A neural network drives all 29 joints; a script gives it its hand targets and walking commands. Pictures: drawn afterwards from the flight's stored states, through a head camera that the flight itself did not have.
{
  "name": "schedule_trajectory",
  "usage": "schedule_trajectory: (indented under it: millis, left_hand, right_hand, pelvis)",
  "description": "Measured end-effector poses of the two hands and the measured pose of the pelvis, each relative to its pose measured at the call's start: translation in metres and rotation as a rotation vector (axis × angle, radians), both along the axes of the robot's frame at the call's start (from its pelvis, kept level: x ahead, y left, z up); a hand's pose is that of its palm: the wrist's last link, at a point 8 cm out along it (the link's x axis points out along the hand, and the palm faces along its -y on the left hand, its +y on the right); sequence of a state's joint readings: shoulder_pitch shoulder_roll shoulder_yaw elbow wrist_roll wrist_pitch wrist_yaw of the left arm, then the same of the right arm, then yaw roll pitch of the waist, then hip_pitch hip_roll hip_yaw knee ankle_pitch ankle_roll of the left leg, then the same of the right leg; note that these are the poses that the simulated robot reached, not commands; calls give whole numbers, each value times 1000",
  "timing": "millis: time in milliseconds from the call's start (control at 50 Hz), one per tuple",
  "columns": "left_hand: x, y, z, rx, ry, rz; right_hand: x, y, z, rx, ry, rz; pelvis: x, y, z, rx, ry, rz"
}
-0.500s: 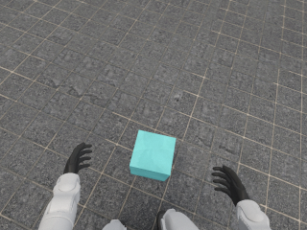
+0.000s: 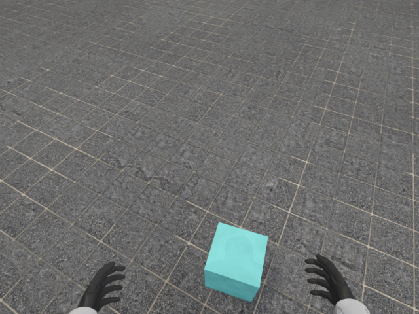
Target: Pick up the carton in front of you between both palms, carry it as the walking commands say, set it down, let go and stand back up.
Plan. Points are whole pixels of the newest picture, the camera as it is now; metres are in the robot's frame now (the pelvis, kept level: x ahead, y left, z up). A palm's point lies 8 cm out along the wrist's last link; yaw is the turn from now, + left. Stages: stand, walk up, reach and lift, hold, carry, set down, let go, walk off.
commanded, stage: let go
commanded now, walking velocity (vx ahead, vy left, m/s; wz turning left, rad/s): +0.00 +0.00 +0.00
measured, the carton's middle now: (235, 262) +0.42 -0.09 -0.65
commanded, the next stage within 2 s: stand in 0.26 s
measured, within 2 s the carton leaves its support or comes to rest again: neither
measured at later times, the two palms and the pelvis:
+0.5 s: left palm out of the picture +0.11 +0.27 -0.08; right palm out of the picture +0.13 -0.30 -0.10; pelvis -0.01 -0.02 -0.01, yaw +1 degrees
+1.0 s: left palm out of the picture +0.12 +0.27 -0.09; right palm out of the picture +0.15 -0.31 -0.10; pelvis +0.01 -0.02 +0.00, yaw +2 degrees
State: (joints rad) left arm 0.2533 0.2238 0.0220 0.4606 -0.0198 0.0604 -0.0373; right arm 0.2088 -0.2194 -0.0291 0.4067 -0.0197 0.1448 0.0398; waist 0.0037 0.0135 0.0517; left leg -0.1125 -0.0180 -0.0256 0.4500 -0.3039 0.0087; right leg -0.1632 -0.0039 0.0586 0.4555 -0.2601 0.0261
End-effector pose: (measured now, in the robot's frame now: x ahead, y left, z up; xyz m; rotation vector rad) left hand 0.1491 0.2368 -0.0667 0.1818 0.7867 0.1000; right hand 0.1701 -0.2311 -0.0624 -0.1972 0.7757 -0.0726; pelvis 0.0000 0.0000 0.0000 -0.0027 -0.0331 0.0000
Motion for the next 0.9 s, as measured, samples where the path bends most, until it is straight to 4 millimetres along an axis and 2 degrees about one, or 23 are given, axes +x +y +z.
schedule_trajectory:
  millis: [160,280,420,520,600,760,900]
  left_hand:
    - [-3,-17,0,-11,-15,-11]
    - [-8,-24,-2,6,-3,-19]
    - [-32,17,-11,165,96,29]
    - [-38,37,-9,213,144,66]
    - [-35,40,-10,221,161,83]
    - [-24,33,-16,196,171,93]
    - [-26,31,-20,180,186,101]
  right_hand:
    - [-9,-14,6,-26,1,-15]
    - [-20,-24,2,-41,23,-16]
    - [-35,-58,-26,-115,67,-17]
    - [-42,-70,-39,-133,136,-10]
    - [-36,-72,-43,-138,160,-5]
    - [-17,-72,-42,-150,160,4]
    - [-15,-73,-40,-161,167,1]
  pelvis:
    - [-12,-11,-2,2,-52,-2]
    - [-19,-20,-3,1,-62,1]
    - [-15,-23,-8,-2,17,14]
    - [-4,-24,-8,1,34,20]
    - [3,-25,-7,3,38,25]
    - [13,-25,-6,3,35,33]
    - [14,-25,-4,2,27,37]
